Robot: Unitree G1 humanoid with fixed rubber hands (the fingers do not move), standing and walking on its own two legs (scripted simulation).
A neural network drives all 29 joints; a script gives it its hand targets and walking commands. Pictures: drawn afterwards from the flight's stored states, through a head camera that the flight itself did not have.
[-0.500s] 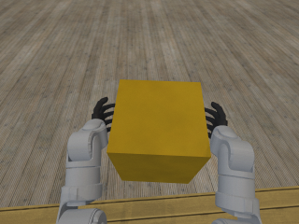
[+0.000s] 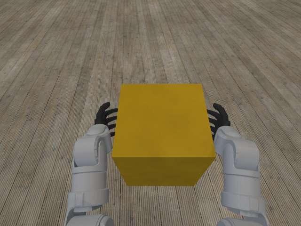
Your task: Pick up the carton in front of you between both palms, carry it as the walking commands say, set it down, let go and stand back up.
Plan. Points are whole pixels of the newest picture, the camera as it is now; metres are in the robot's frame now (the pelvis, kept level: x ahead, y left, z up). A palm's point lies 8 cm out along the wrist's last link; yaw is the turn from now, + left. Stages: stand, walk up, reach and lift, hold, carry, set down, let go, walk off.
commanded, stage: carry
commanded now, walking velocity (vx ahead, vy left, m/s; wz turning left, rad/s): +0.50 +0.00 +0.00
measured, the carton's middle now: (160, 139) +0.35 -0.01 +0.04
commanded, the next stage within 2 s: none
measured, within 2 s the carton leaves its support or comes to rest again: neither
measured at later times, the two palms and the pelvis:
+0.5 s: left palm (103, 70) +0.62 +0.21 +0.09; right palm (184, 70) +0.62 -0.10 +0.09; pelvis +0.29 +0.04 -0.02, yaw +1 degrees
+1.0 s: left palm (117, 40) +0.86 +0.18 +0.10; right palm (182, 40) +0.86 -0.12 +0.09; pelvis +0.53 +0.03 -0.01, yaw +2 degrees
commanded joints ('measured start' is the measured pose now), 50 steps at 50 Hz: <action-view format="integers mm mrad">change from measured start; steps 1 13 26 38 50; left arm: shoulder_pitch -561 -506 -542 -491 -519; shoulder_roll -790 -762 -727 -689 -782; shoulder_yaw -628 -687 -593 -619 -606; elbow -128 -126 -172 -172 -108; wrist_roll -237 -279 -229 -166 -215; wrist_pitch -29 -85 -7 -3 17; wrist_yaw -25 -65 -4 -1 -38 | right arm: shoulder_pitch -547 -429 -524 -496 -540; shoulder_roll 832 786 785 751 832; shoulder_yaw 559 590 605 620 597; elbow -101 -118 -201 -157 -128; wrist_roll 123 56 173 193 133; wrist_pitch -19 -78 -14 -6 26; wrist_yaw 16 17 19 52 37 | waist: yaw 54 98 -60 -46 -2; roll -18 -114 35 126 -141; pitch -366 -280 -374 -274 -436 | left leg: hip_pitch -484 -502 382 378 -171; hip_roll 109 91 361 258 119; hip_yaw -78 42 -425 -66 -35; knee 194 -319 -749 -767 -407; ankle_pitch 49 457 524 1046 -41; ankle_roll -1 -10 171 83 -56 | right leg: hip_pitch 549 591 -245 -180 640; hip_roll -380 -224 -95 -92 -414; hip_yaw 531 238 178 24 277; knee -137 -92 714 215 -125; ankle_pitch -91 442 -390 -98 680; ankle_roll -118 -33 119 156 -32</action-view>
